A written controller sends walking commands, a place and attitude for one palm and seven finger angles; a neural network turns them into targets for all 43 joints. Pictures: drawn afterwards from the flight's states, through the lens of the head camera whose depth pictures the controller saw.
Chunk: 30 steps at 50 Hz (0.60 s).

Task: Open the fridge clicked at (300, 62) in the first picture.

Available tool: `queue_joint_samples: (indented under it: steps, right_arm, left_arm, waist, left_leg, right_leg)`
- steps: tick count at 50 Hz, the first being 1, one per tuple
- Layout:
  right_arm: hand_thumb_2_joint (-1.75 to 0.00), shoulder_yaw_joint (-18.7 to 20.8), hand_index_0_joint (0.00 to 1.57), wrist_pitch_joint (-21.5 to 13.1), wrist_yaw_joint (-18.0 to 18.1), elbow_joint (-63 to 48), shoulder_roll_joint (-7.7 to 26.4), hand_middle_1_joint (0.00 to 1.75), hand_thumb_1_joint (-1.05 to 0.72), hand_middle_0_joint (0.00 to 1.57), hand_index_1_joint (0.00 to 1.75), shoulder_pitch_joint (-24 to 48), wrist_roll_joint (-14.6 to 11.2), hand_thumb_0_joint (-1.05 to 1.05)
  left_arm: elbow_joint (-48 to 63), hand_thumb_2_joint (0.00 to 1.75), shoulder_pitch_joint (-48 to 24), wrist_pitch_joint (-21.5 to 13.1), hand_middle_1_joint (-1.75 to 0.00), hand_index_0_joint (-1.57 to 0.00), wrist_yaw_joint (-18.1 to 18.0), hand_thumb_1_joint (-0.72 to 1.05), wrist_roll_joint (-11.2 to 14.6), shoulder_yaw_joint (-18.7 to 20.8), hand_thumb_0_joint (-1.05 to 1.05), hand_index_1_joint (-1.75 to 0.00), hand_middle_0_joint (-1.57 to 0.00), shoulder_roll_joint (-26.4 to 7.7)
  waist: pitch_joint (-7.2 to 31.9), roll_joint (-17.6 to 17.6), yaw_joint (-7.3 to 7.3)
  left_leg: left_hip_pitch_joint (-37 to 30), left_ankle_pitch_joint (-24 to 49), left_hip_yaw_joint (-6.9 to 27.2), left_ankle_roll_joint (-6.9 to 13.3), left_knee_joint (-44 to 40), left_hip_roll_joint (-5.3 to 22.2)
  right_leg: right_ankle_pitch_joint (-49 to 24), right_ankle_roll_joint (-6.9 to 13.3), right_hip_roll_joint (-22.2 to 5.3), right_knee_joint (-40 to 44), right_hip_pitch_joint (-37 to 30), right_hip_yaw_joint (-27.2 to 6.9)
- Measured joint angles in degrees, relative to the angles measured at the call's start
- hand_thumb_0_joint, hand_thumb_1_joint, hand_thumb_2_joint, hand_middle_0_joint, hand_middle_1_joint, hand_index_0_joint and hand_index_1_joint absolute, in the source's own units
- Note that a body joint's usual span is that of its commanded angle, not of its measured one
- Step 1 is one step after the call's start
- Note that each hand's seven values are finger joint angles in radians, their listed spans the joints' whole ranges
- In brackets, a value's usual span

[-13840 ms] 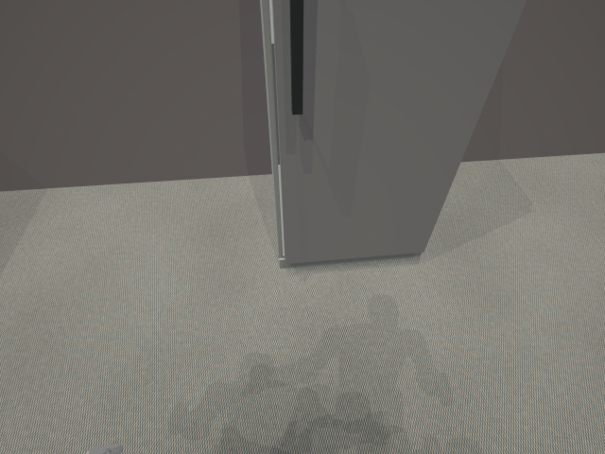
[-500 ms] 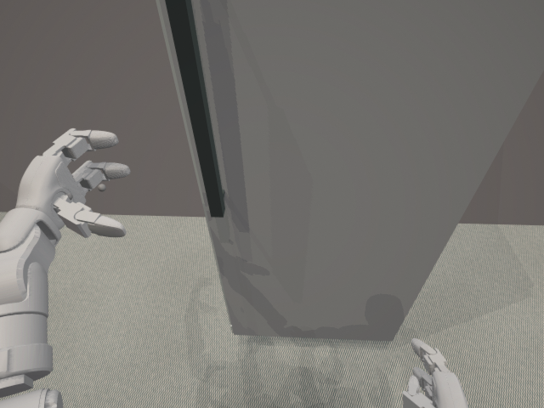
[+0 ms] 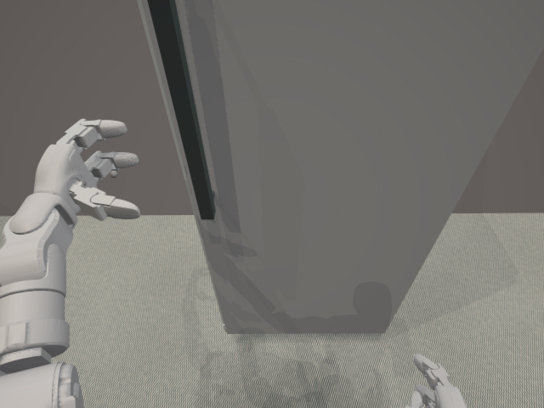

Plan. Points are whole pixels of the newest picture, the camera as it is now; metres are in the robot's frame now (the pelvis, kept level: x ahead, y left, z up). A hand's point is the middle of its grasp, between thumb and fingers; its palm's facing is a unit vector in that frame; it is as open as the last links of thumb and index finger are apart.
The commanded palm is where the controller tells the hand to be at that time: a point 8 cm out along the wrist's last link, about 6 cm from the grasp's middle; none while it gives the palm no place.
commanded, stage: move the hooked fingers beside the handle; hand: left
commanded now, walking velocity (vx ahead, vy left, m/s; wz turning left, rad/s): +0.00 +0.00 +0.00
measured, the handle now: (186, 91) +0.48 +0.16 +0.25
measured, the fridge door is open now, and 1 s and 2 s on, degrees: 0 0 0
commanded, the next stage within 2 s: feel for the door with the fingertips in 1.38 s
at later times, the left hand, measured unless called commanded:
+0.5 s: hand (144, 153) +0.41 +0.22 +0.19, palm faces +0.09 -1.00 +0.00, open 14.0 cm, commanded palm +0.38 +0.27 +0.19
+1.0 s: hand (139, 155) +0.42 +0.23 +0.18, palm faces +0.10 -1.00 +0.01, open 14.0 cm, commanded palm +0.39 +0.27 +0.19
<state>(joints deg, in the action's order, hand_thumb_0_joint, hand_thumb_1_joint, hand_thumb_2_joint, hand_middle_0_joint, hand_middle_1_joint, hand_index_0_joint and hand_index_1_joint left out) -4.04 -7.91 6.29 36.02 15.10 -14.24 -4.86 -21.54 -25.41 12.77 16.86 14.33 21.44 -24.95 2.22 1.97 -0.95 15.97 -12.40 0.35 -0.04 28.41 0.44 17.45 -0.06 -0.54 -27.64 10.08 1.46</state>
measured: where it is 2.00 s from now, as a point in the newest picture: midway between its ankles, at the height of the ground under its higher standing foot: outside the picture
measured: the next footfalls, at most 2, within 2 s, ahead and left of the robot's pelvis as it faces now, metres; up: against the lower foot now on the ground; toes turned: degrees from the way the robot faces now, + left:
none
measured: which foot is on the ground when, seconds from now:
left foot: down 0.00-1.00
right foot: down 0.00-1.00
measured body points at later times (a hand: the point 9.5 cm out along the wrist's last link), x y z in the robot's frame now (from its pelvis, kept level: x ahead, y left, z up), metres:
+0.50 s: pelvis +0.01 -0.01 +0.00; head +0.00 -0.02 +0.45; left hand +0.40 +0.28 +0.19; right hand +0.13 -0.26 -0.10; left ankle +0.03 +0.12 -0.74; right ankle -0.03 -0.12 -0.74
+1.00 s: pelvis +0.01 -0.01 +0.00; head +0.01 -0.01 +0.45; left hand +0.40 +0.29 +0.18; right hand +0.12 -0.26 -0.10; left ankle +0.03 +0.12 -0.74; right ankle -0.03 -0.12 -0.74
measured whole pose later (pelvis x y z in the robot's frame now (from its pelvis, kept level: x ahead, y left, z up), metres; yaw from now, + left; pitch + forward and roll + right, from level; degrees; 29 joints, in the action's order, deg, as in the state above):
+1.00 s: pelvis +0.01 -0.01 +0.00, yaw -1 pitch +3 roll +0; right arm -2.4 -4.3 5.7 36.2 15.8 -17.9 -4.4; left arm -35.8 -34.2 6.5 15.3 12.0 22.2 -26.2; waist 3.1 1.7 1.2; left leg 19.5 -14.1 -0.1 -0.4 30.8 1.4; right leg 18.7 0.4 0.4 -29.6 13.7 0.8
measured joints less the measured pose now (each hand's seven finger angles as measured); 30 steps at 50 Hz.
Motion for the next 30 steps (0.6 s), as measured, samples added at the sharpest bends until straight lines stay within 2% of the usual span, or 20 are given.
queue_joint_samples:
  steps: [7, 14, 30]
  right_arm:
    - [-0.9, -0.03, 0.21, 0.56, 0.18, 0.31, -0.09, 0.3, -0.9, 0.2, 0.3, 0.34, 0.19, 0.02]
    - [-0.9, -0.07, 0.21, 1.4, 0.19, 0.51, -0.26, 0.3, -0.9, 0.2, 0.3, 0.46, 0.28, 0.02]
    - [-0.9, 1.37, 0.21, 2.94, -0.12, 1.53, 0.98, 0.3, -0.9, 0.2, 0.3, -3.11, 0.35, 0.02]
  left_arm:
    - [-1.56, 0.3, -2.76, -0.43, -1.2, -0.3, -1.88, -0.5, -0.82, -1.96, -0.01, -1.2, -0.3, 1.36]
    - [-7.12, 0.3, -6.98, -0.91, -1.2, -0.3, -3.18, -0.5, -2.03, -3.02, -0.01, -1.2, -0.3, 1.13]
    - [-15.45, 0.3, -11.17, -4.58, -1.2, -0.3, -2.68, -0.5, -2.7, -1.29, -0.01, -1.2, -0.3, -0.81]
  waist:
    - [-0.22, 0.01, -0.06]
    - [-0.11, -0.01, 0.72]
    - [0.24, -0.06, 2.13]
  left_leg:
    - [0.24, 0.1, 0.38, -0.04, -0.01, -0.1]
    - [0.91, 0.08, 0.51, -0.27, 0.12, 0.14]
    - [2.39, -0.77, 0.06, -0.61, 1.03, 0.82]
  right_leg:
    - [0.04, 0.07, -0.05, 0.03, 0.09, 0.38]
    - [0.09, 0.29, 0.19, -0.14, 0.77, 0.48]
    - [0.69, 0.65, 0.83, -1.04, 2.51, -0.05]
